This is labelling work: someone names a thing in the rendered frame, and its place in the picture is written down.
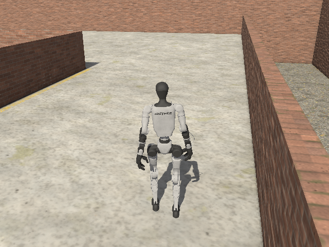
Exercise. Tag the robot left upper arm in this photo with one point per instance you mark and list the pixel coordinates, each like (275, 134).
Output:
(145, 119)

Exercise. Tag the robot left forearm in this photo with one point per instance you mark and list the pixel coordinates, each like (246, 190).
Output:
(141, 143)

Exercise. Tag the robot right hand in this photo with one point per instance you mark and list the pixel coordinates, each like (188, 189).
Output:
(189, 153)

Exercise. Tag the robot right upper arm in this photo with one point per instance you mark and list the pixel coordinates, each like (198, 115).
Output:
(181, 117)

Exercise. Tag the robot left hand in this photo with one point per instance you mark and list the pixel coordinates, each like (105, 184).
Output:
(138, 161)

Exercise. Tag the robot right forearm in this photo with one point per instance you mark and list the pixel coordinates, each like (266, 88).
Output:
(186, 138)

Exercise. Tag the right robot foot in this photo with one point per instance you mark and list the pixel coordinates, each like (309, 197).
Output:
(175, 212)

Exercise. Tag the left robot shin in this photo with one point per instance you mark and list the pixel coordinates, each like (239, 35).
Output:
(154, 187)

